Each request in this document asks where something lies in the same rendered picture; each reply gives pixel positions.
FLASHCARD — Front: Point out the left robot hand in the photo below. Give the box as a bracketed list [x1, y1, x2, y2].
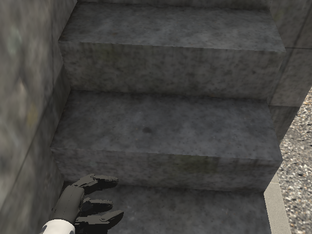
[51, 174, 124, 234]

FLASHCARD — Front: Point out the robot left forearm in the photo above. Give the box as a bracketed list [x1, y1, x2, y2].
[39, 219, 75, 234]

